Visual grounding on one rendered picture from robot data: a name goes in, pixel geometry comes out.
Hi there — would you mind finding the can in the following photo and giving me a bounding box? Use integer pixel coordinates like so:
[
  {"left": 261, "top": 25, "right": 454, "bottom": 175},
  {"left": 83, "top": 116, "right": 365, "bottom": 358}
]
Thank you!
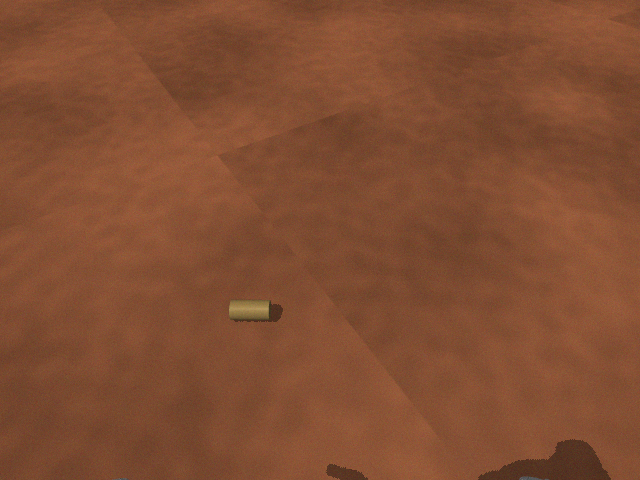
[{"left": 229, "top": 300, "right": 271, "bottom": 320}]

